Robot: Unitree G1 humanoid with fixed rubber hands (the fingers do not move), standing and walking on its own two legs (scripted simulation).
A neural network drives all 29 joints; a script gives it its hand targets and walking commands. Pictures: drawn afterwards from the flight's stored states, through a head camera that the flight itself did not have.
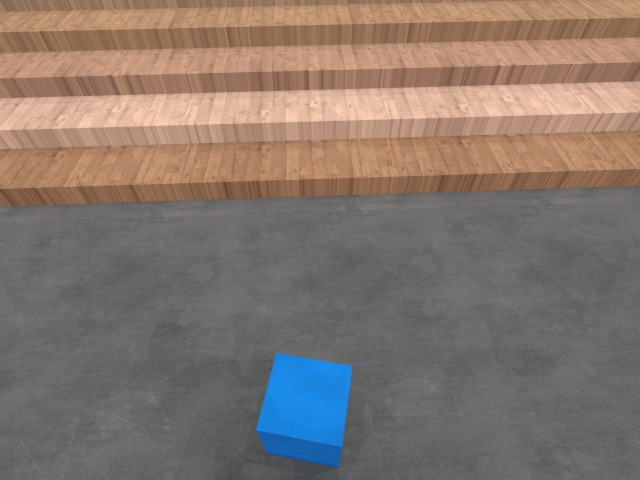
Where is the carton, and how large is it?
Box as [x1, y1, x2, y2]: [256, 353, 351, 467]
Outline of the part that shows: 276,353 256,428 266,451 268,453 338,467 343,436 351,366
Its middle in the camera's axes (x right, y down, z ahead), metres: -0.03 +0.47 +1.07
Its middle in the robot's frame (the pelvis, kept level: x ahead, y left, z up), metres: +0.39 +0.05 -0.65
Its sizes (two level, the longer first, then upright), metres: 0.210 0.200 0.250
